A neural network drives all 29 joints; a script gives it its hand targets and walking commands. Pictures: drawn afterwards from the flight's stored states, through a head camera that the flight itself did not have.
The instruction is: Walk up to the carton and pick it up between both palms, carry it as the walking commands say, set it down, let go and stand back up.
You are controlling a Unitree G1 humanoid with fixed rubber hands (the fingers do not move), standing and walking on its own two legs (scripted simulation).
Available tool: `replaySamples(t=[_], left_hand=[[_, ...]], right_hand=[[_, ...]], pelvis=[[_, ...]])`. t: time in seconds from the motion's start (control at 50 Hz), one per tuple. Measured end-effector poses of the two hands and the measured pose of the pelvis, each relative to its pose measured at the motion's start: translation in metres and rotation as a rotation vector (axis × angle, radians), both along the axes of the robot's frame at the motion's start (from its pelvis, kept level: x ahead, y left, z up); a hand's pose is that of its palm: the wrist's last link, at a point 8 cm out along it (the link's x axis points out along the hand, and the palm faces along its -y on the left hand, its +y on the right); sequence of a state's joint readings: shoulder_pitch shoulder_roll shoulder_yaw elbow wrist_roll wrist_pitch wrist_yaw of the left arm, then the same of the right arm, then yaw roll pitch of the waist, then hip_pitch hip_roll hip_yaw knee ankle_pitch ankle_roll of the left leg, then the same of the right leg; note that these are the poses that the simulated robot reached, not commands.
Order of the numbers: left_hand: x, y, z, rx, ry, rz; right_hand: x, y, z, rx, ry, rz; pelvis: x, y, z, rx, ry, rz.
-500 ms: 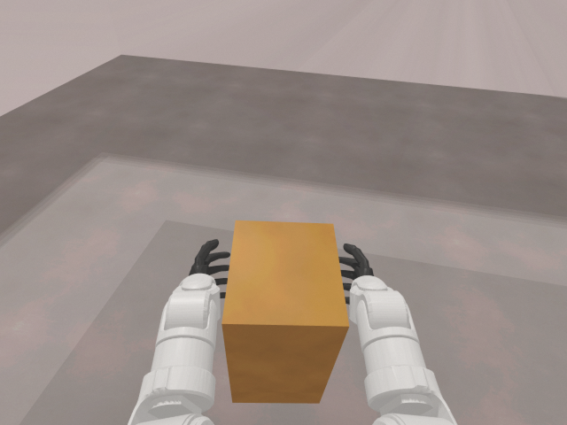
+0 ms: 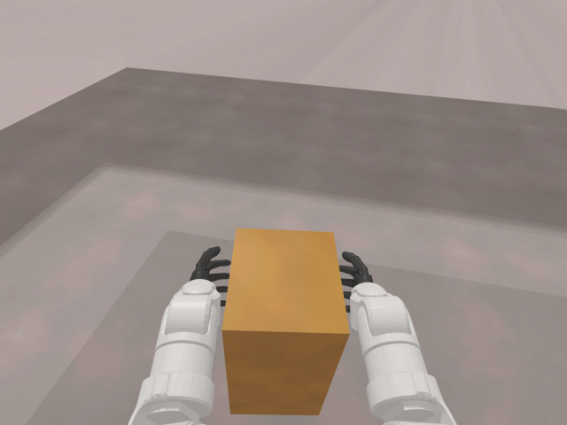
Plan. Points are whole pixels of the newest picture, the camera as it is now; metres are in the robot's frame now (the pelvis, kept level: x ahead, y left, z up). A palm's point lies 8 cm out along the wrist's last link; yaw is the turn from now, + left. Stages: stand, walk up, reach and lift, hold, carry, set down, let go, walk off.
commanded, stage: hold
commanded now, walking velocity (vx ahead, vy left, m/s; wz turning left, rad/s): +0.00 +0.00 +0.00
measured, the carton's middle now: (279, 327) +0.30 +0.00 -0.02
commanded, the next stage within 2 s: carry in 1.24 s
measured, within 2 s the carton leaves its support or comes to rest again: neither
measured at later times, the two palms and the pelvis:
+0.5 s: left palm (196, 293) +0.30 +0.13 +0.06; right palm (358, 293) +0.30 -0.11 +0.06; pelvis +0.00 +0.00 +0.00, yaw +0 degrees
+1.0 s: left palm (197, 293) +0.31 +0.13 +0.06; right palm (357, 298) +0.30 -0.11 +0.05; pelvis +0.01 +0.01 +0.00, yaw +0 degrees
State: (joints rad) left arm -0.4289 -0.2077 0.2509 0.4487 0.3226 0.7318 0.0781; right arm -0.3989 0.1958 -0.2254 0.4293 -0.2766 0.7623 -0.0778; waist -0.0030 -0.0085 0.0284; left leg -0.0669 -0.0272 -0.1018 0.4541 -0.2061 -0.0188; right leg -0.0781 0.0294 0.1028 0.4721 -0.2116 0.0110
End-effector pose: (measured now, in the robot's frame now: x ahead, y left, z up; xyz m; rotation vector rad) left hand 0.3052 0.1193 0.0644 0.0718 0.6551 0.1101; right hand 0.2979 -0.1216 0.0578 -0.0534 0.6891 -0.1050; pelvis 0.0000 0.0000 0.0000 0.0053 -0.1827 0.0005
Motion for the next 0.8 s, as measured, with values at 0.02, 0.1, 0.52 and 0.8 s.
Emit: replaySamples(t=[0.02, 0.1, 0.52, 0.8], left_hand=[[-0.0006, -0.0001, -0.0008, -0.002, 0.003, 0.001], [-0.0025, 0.0003, -0.0013, 0.003, 0.004, 0.003], [-0.0005, 0.0072, -0.0013, -0.023, 0.003, 0.022], [0.0026, 0.0087, -0.0003, 0.003, 0.012, 0.002]], right_hand=[[-0.0004, -0.0001, -0.0004, -0.002, 0.003, 0.002], [-0.0008, 0.0002, -0.0010, 0.000, 0.004, 0.007], [0.0042, 0.0070, 0.0027, -0.007, 0.001, 0.010], [0.0039, 0.0085, -0.0010, -0.007, 0.006, 0.015]], pelvis=[[-0.0004, -0.0005, 0.0000, 0.000, -0.001, 0.002], [-0.0013, -0.0016, -0.0001, -0.002, 0.000, 0.003], [0.0011, 0.0010, -0.0007, -0.004, 0.004, 0.007], [0.0061, 0.0070, 0.0008, -0.002, 0.010, 0.002]])
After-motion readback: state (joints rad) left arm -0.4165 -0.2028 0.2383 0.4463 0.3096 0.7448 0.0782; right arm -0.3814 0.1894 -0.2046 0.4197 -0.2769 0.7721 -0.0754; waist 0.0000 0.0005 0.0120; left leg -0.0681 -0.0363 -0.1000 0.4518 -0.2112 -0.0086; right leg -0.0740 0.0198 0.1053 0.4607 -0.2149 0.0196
